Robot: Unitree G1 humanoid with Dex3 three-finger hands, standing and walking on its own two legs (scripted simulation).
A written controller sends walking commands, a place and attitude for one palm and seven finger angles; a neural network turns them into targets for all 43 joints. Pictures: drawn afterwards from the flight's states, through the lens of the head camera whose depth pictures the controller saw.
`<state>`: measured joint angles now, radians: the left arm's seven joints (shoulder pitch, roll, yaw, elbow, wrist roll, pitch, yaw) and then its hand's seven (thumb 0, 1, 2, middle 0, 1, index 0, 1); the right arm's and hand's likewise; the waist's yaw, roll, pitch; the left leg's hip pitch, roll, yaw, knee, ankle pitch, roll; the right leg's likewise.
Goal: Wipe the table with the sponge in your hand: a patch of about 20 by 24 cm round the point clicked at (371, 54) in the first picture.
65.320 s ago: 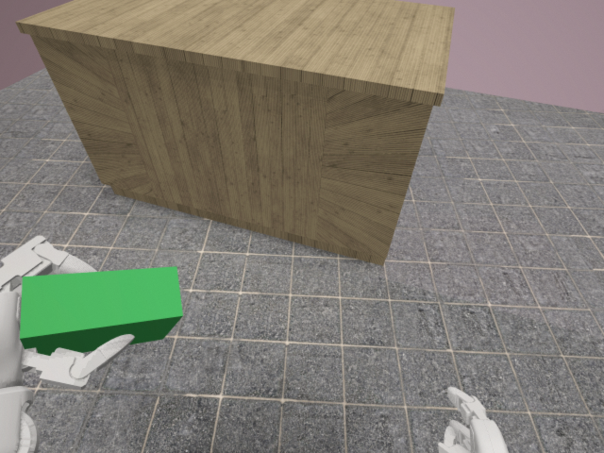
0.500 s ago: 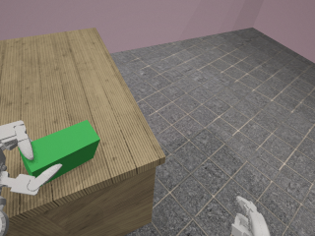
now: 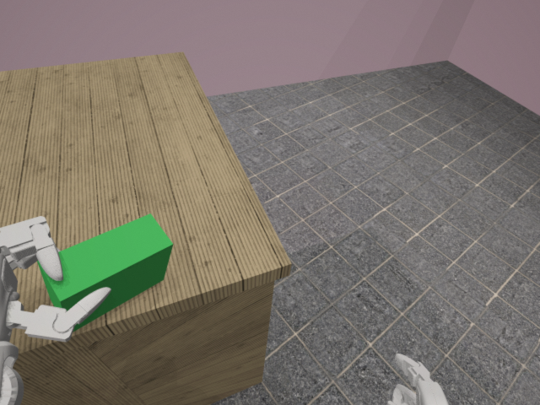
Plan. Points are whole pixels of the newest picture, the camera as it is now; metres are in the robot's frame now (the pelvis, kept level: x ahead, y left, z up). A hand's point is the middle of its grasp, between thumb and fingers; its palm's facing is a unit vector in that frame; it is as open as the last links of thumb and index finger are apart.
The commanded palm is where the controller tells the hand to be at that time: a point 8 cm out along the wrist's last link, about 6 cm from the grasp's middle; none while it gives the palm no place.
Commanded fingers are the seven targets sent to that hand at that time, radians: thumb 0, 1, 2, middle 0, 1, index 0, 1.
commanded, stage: shuffle to correct the standing spot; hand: left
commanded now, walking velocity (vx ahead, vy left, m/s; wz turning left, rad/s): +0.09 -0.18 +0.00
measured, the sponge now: (127, 263) +0.26 +0.21 +0.11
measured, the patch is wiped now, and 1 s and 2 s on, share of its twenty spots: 0.75 0.75 0.75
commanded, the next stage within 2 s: come to a stop and stand still in 0.50 s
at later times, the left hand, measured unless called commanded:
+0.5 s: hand (76, 255) +0.23 +0.24 +0.16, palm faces +0.37 -0.85 -0.38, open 6.9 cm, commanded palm +0.17 +0.27 +0.18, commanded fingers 0.00 0.10 1.30 -1.20 -1.60 -1.20 -1.60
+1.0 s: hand (101, 315) +0.17 +0.19 +0.16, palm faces +0.29 -0.84 -0.45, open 7.0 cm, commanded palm +0.13 +0.24 +0.18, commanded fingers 0.00 0.10 1.30 -1.20 -1.60 -1.20 -1.60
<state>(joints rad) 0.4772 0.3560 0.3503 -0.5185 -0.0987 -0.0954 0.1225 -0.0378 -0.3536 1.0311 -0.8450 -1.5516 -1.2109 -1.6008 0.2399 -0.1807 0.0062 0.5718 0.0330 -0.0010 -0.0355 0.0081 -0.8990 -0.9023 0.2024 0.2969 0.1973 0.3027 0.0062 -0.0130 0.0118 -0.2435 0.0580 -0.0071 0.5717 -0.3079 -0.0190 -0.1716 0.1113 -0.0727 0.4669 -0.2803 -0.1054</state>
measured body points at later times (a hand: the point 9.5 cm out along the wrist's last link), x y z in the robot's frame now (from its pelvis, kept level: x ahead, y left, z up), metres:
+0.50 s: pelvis +0.02 -0.01 +0.00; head +0.03 +0.00 +0.45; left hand +0.21 +0.28 +0.18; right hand +0.18 -0.24 -0.08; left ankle +0.00 +0.13 -0.73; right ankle -0.02 -0.05 -0.73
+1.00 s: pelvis -0.04 -0.03 -0.04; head -0.04 -0.02 +0.41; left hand +0.15 +0.23 +0.18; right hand +0.12 -0.27 -0.11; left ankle +0.00 +0.09 -0.70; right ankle +0.04 -0.19 -0.73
